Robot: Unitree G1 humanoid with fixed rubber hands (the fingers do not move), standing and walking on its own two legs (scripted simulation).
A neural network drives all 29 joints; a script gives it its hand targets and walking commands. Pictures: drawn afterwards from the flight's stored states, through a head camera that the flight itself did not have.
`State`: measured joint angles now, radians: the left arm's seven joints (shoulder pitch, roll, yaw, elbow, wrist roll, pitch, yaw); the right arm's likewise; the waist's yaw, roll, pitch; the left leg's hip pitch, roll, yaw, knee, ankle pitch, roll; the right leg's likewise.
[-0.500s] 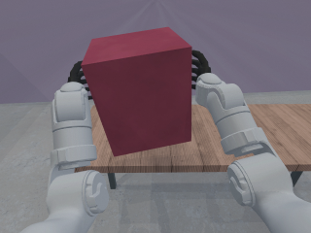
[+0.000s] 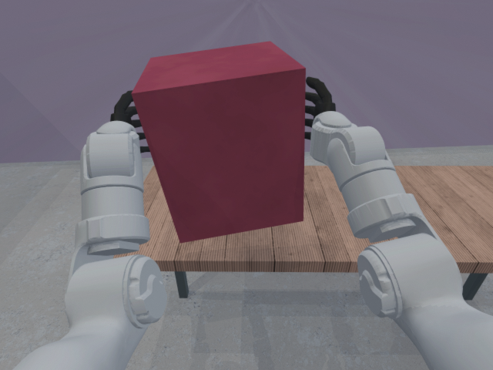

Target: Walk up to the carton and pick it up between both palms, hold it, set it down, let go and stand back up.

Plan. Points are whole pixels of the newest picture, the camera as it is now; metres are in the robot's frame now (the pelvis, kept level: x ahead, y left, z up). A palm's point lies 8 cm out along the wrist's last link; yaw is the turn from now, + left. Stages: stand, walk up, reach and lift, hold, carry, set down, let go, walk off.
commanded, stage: hold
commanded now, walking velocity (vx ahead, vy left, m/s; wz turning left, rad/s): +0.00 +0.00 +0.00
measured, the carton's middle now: (226, 139) +0.42 +0.00 +0.28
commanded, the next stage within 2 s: none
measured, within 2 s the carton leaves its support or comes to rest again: neither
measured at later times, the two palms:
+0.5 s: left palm (120, 141) +0.38 +0.16 +0.30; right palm (316, 127) +0.36 -0.13 +0.31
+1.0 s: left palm (116, 137) +0.38 +0.17 +0.31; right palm (312, 119) +0.37 -0.13 +0.32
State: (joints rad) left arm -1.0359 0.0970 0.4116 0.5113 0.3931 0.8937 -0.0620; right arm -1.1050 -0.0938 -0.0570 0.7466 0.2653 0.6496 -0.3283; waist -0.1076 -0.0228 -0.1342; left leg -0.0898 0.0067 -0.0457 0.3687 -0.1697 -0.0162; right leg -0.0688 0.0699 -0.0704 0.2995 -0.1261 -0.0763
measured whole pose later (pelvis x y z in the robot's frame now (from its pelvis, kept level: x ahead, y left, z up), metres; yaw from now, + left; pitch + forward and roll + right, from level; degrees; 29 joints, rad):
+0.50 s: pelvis +0.01 +0.01 +0.00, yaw +0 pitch -7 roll -1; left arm -0.96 0.07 0.38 0.38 0.38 0.94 -0.03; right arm -1.04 -0.10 -0.01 0.66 0.32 0.67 -0.35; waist -0.12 -0.03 -0.12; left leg -0.06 0.00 -0.04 0.37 -0.19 0.00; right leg -0.02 0.07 -0.06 0.28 -0.13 -0.07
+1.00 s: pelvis +0.01 +0.00 +0.00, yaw +0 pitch -6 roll -1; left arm -1.02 0.09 0.40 0.45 0.39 0.92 -0.05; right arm -1.11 -0.10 -0.03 0.73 0.29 0.65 -0.34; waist -0.10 -0.04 -0.13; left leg -0.07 0.01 -0.05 0.36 -0.18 -0.01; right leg -0.05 0.08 -0.06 0.28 -0.13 -0.08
